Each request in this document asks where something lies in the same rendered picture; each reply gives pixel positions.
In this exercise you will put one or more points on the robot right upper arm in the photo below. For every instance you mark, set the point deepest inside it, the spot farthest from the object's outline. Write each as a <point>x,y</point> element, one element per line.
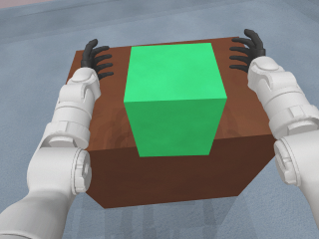
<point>297,162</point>

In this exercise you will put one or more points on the carton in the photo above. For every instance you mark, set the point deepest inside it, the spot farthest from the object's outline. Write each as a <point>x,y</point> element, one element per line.
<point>174,99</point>

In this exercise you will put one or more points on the right robot forearm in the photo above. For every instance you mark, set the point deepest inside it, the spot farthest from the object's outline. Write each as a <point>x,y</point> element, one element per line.
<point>286,106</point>

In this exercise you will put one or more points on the left robot hand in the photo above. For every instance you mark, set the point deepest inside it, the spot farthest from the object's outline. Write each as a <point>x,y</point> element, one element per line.
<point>89,59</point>

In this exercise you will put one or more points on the left robot forearm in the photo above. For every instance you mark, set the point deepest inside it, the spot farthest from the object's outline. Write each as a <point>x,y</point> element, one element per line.
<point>73,113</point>

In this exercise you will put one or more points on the right robot hand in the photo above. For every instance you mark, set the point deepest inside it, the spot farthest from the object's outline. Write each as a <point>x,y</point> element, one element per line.
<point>255,50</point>

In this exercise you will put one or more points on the pedestal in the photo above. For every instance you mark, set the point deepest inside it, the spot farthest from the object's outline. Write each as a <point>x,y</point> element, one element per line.
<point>242,146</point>

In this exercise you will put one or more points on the robot left upper arm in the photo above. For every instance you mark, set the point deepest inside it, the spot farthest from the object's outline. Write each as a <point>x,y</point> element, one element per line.
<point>56,176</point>

